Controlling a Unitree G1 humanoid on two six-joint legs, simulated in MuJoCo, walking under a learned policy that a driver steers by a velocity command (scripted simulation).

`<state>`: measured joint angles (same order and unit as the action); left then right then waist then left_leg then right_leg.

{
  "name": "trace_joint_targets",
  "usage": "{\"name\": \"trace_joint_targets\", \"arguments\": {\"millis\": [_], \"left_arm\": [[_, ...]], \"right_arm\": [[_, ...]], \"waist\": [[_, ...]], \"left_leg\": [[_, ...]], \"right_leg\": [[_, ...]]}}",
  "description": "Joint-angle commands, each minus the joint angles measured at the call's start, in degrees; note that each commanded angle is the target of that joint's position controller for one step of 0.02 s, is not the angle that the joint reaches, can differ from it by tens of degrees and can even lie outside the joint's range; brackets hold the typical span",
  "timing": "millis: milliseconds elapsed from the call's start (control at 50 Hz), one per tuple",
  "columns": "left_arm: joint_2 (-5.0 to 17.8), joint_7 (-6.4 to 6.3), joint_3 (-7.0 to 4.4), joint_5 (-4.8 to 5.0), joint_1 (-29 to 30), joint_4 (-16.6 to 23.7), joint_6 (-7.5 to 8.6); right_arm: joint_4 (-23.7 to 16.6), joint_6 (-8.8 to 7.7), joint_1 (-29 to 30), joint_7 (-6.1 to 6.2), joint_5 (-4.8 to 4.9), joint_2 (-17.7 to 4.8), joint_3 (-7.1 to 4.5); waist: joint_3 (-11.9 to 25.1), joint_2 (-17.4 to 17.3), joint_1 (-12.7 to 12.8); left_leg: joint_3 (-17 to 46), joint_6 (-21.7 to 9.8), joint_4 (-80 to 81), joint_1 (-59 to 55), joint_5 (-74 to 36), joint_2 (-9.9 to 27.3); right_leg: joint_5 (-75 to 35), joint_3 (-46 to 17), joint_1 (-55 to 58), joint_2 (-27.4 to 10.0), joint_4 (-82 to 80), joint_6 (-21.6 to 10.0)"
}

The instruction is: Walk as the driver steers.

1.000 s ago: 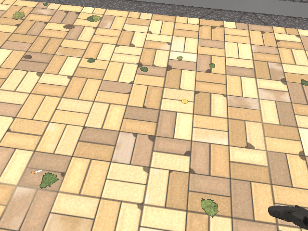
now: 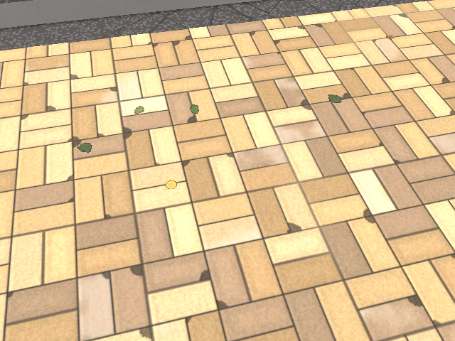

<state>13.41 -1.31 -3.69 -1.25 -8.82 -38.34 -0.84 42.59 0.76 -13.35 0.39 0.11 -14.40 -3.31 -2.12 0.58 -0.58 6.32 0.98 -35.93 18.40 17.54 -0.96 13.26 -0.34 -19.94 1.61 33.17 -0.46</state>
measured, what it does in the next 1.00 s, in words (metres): walks ahead: left foot, then right foot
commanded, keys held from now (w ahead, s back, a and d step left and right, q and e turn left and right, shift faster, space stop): q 0.34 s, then w+q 0.06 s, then w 0.12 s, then w+e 0.40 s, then e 0.08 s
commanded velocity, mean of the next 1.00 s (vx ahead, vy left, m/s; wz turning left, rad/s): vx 0.21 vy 0.00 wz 0.15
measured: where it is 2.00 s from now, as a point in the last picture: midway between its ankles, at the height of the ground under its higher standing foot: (202, 319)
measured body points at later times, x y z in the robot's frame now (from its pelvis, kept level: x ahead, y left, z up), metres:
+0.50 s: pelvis +0.02 +0.06 +0.01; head +0.04 +0.10 +0.46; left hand +0.10 +0.38 -0.10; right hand +0.21 -0.17 -0.07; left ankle -0.01 +0.14 -0.73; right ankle +0.06 -0.10 -0.65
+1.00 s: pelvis +0.24 +0.07 -0.01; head +0.28 +0.08 +0.44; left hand +0.42 +0.34 -0.10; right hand +0.28 -0.21 -0.13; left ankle +0.00 +0.14 -0.69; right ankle +0.35 +0.00 -0.73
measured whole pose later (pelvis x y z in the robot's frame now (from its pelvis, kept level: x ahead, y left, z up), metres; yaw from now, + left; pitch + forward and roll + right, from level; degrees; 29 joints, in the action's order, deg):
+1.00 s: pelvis +0.24 +0.07 -0.01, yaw +7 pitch +4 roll +0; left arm 16.1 3.6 -3.2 0.8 -3.4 -39.3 4.4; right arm 46.2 -2.0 -21.9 1.5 -0.4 -16.8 -3.4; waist -1.8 0.0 -3.5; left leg -4.0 0.0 -39.1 1.6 30.1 0.6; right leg 5.7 2.4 -30.2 2.5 33.2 -4.9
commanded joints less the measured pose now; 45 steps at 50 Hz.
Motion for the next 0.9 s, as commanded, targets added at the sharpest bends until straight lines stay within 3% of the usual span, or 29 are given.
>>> {"name": "trace_joint_targets", "arguments": {"millis": [20,60,100,120,140,160,180,200,260,300,340,360,380,400,420,440,460,480,520,580,640,740,840,880,900], "left_arm": [[4.84,0.09,-2.42,0.43,1.09,4.87,0.82],[5.6,0.38,-3.0,0.51,0.3,4.79,0.95],[7.34,0.43,-3.67,0.34,-2.01,4.3,0.86],[8.98,0.3,-4.01,0.21,-3.7,3.8,0.85],[9.7,-0.07,-3.96,0.25,-2.95,4.04,1.11],[9.54,-0.52,-3.61,0.26,-3.8,4.43,1.55],[9.77,-0.85,-3.4,0.35,-2.57,4.63,1.79],[10.35,-0.93,-3.48,0.84,0.47,4.61,1.76],[12.36,-1.08,-4.06,1.14,3.95,4.07,0.6],[12.66,-0.97,-4.15,1.88,2.97,3.34,0.14],[11.48,-0.74,-3.83,2.91,2.3,2.48,-0.1],[9.08,-0.4,-3.39,2.49,-0.96,1.31,-0.3],[4.85,-0.03,-2.0,-0.4,-0.66,3.54,-0.45],[7.19,0.06,-2.26,0.4,4.89,6.24,0.8],[9.73,0.12,-2.88,2.07,7.92,6.23,1.58],[11.18,0.22,-3.43,2.33,7.78,5.35,2.06],[10.93,0.01,-3.53,1.59,6.1,3.38,2.31],[10.52,0.08,-3.42,1.01,4.57,2.41,2.57],[9.29,0.82,-3.14,1.18,3.39,0.62,3.51],[7.86,1.33,-2.41,1.37,4.44,-1.04,4.1],[7.14,1.64,-1.86,1.96,5.99,-1.25,4.02],[7.11,2.43,-1.31,2.63,7.8,-0.63,4.46],[5.51,4.19,-0.04,2.72,12.11,1.81,5.29],[5.21,5.14,0.27,2.66,13.12,2.96,5.68],[5.55,5.63,0.18,2.63,12.43,3.22,5.86]], "right_arm": [[-6.65,-0.55,3.42,0.48,0.57,-10.03,-2.83],[-8.01,-0.12,3.44,0.46,0.78,-9.72,-2.91],[-9.27,0.27,3.51,0.5,1.01,-8.26,-2.6],[-9.89,0.47,3.21,0.41,1.19,-7.4,-2.41],[-10.18,0.68,2.8,0.17,1.06,-7.48,-2.62],[-10.68,0.95,4.09,-0.06,0.74,-9.22,-3.35],[-10.67,1.38,3.98,-0.23,0.94,-9.35,-3.78],[-10.43,1.89,3.16,-0.21,1.26,-7.98,-3.37],[-11.03,2.56,4.38,-1.11,1.36,-5.29,-2.1],[-11.53,2.57,4.17,-2.01,1.55,-6.28,-2.56],[-10.03,2.59,0.1,-2.04,1.15,-6.75,-3.34],[-9.43,2.44,-1.99,-1.52,0.66,-8.61,-4.11],[-10.57,1.79,-4.92,-0.51,0.67,-16.49,-5.8],[-11.99,0.06,-6.81,-1.42,-0.98,-19.21,-5.76],[-11.41,-1.26,-6.29,-1.72,-1.41,-16.16,-4.96],[-10.6,-1.88,-4.6,-1.45,-0.51,-13.12,-3.9],[-10.58,-1.96,-2.6,-0.82,0.14,-11.11,-3.09],[-10.44,-1.96,-1.14,-0.28,0.33,-10.18,-2.54],[-9.68,-2.6,-2.13,0.44,-0.44,-9.65,-2.14],[-7.42,-3.81,-5.29,0.8,-0.35,-9.57,-2.07],[-5.33,-4.35,-7.17,0.85,-0.36,-9.81,-2.17],[-2.42,-4.81,-8.06,0.38,-0.52,-9.95,-2.33],[0.29,-4.48,-9.83,0.33,-0.07,-10.3,-2.52],[0.81,-4.01,-10.02,0.54,0.39,-10.98,-2.67],[0.62,-3.87,-9.23,0.61,0.4,-11.47,-2.67]], "waist": [[4.39,-8.08,1.08],[5.49,-5.04,1.13],[6.42,1.82,1.42],[7.3,7.5,1.4],[7.98,12.62,1.03],[7.95,10.59,2.27],[7.34,6.45,1.47],[6.2,5.43,-0.03],[6.38,8.49,0.35],[7.89,9.64,0.64],[8.93,7.06,-1.14],[7.58,0.25,-0.76],[5.65,-19.11,0.06],[9.82,-17.61,-3.88],[6.85,-11.28,-4.51],[3.6,-8.99,-2.94],[2.77,-7.16,-1.64],[2.42,-8.03,-0.58],[2.79,-7.84,-0.17],[3.29,-6.09,-1.55],[1.64,-6.58,-2.77],[-2.16,-5.82,-4.04],[-4.55,-4.5,-5.85],[-3.96,-4.7,-5.57],[-2.8,-5.19,-4.56]], "left_leg": [[13.01,-7.17,9.99,4.53,-8.12,7.05],[11.77,-6.32,6.74,6.14,-8.25,5.2],[6.45,-3.68,-1.03,10.67,-5.27,1.4],[1.91,-1.96,-8.35,13.26,-1.61,-1.01],[-2.39,-0.68,-17.73,15.41,11.45,-1.53],[-2.47,0.36,-29.65,18.33,19.37,0.42],[-1.45,0.87,-34.67,19.41,19.02,1.78],[-1.35,1.1,-31.03,18.75,16.04,3.51],[-6.92,0.9,-17.48,8.38,8.86,3.34],[-9.08,0.05,-8.71,3.87,5.23,2.08],[-11.95,-2.2,3.58,-4.37,-4.07,-1.04],[-7.65,-4.25,8.78,-10.11,-8.39,-0.65],[18.06,-11.32,13.35,-18.27,-18.1,14.9],[33.36,-21.87,19.34,-16.78,-6.01,22.14],[31.96,-21.06,22.57,-16.36,9.15,20.76],[28.49,-17.68,23.43,-14.8,17.0,18.71],[24.92,-14.91,23.2,-14.2,16.55,16.82],[21.5,-13.39,24.02,-12.74,13.96,14.76],[17.1,-12.2,25.33,-13.16,6.52,12.55],[10.91,-11.01,26.09,-18.07,-3.79,12.37],[7.61,-10.61,27.7,-19.53,-5.89,12.73],[2.34,-11.25,29.04,-20.32,-10.34,14.24],[-3.45,-11.14,27.1,-23.12,-18.9,15.28],[-4.98,-10.53,24.22,-24.67,-26.31,15.77],[-6.15,-9.96,21.44,-24.58,-34.98,15.49]], "right_leg": [[-0.95,0.05,6.79,-0.86,0.83,-1.05],[-1.88,-0.78,8.81,-2.79,-0.61,-1.96],[-3.98,-6.18,12.5,-8.65,-5.22,-5.32],[-8.41,-13.36,14.51,-15.72,-9.45,-9.37],[-16.56,-20.07,15.1,-23.66,-11.72,-14.39],[-23.68,-22.82,15.07,-27.86,-12.71,-17.89],[-25.73,-20.14,14.13,-27.26,-12.35,-17.6],[-23.57,-14.74,12.88,-24.17,-12.36,-14.67],[-22.43,-2.03,7.79,-17.65,-11.02,-9.42],[-19.78,0.12,8.96,-18.07,-9.09,-8.5],[-12.57,3.07,6.79,-17.22,-3.37,-5.31],[-0.22,7.15,0.08,-14.28,4.33,-1.8],[24.74,11.33,-19.4,-6.5,26.25,4.09],[26.08,-1.21,-27.38,-1.89,35.44,3.74],[20.64,-4.06,-30.52,-3.36,37.31,2.21],[13.99,-4.35,-31.69,-4.81,35.22,0.71],[8.09,-4.35,-30.64,-6.13,33.0,0.66],[3.29,-4.27,-28.02,-6.61,30.11,1.09],[-4.25,-3.24,-25.15,-5.92,27.41,1.67],[-10.83,-2.7,-25.37,-6.0,19.67,2.28],[-13.51,-2.85,-25.68,-6.05,13.61,2.78],[-15.64,-3.69,-26.24,-5.82,8.31,1.73],[-13.24,-1.06,-25.35,-4.49,2.92,-0.63],[-9.46,1.35,-23.44,-3.49,1.24,-2.05],[-7.28,3.07,-20.12,-2.29,0.39,-3.21]]}}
